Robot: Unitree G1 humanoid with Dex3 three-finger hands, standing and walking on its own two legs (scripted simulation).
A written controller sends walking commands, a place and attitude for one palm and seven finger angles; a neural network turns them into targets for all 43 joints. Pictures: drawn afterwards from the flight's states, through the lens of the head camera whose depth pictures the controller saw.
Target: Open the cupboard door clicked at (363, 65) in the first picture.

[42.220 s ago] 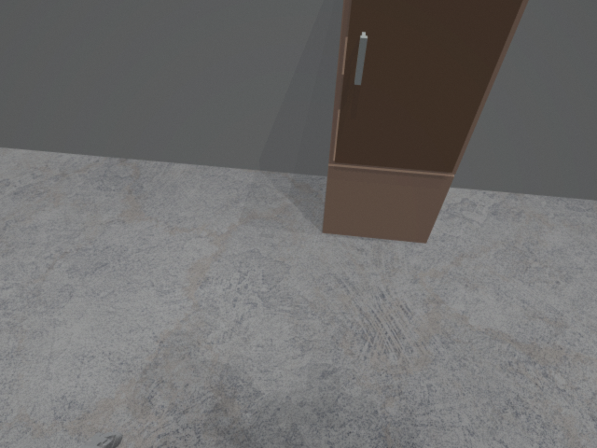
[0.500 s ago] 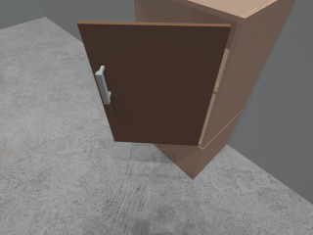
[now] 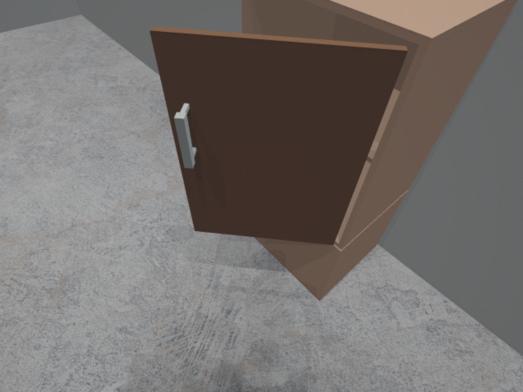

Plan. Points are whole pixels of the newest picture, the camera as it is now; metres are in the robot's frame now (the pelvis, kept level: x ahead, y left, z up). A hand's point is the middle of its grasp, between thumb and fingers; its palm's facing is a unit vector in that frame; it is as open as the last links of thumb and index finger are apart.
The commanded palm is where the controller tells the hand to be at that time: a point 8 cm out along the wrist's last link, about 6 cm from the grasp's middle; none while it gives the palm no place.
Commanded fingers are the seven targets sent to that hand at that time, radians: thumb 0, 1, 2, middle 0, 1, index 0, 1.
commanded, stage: raise the hand with hooked fingers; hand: left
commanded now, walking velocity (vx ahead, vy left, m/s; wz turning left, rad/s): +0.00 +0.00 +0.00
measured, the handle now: (187, 136) +0.58 +0.20 +0.05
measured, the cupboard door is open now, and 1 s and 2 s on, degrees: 42 42 42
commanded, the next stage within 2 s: none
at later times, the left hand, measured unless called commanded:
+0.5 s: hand (116, 380) +0.14 +0.21 -0.01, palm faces +0.08 -0.99 -0.07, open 9.6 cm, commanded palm +0.13 +0.26 -0.02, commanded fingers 0.00 0.20 0.60 -0.25 -0.75 -0.25 -0.75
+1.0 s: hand (99, 335) +0.19 +0.25 +0.00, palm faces -0.05 -1.00 -0.04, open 12.6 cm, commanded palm +0.17 +0.31 +0.02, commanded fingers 0.00 -0.38 0.35 -0.29 -1.12 -0.29 -1.12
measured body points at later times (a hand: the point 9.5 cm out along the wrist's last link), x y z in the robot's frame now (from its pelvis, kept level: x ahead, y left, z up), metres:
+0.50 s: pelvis -0.06 -0.03 -0.08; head -0.02 -0.01 +0.36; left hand +0.13 +0.26 -0.01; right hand +0.16 -0.26 -0.14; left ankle +0.01 +0.11 -0.73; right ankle -0.05 -0.12 -0.73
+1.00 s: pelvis -0.05 +0.01 -0.05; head +0.00 +0.03 +0.39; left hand +0.19 +0.30 +0.01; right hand +0.12 -0.24 -0.12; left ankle +0.01 +0.11 -0.73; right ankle -0.05 -0.12 -0.73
